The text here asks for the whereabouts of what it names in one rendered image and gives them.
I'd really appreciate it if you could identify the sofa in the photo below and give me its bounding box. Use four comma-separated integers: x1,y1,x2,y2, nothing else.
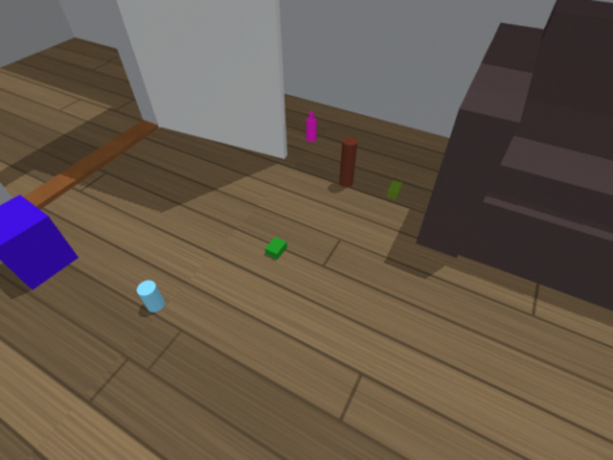
416,0,613,310

